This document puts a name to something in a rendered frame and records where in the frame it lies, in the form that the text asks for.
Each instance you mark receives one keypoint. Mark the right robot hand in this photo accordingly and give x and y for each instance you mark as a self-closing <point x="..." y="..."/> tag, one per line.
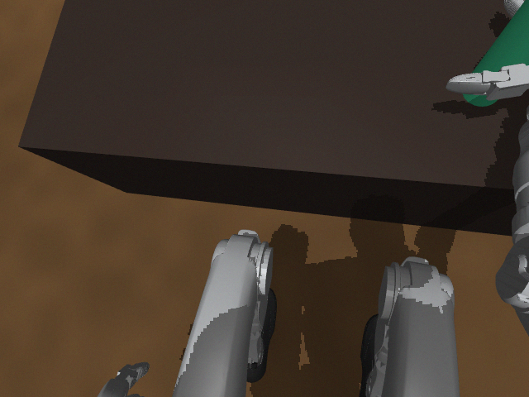
<point x="510" y="81"/>

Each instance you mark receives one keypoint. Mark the right robot foot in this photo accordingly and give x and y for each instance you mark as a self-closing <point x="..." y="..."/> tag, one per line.
<point x="367" y="354"/>

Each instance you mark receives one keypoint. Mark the right robot arm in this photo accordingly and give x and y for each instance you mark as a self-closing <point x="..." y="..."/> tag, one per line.
<point x="512" y="279"/>

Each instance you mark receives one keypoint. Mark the left robot foot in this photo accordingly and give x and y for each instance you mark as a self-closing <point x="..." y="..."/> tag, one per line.
<point x="256" y="370"/>

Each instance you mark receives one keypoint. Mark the left robot hand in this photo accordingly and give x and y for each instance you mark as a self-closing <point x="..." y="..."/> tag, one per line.
<point x="126" y="378"/>

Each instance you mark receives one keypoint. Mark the can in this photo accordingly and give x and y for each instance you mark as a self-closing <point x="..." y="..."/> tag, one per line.
<point x="510" y="48"/>

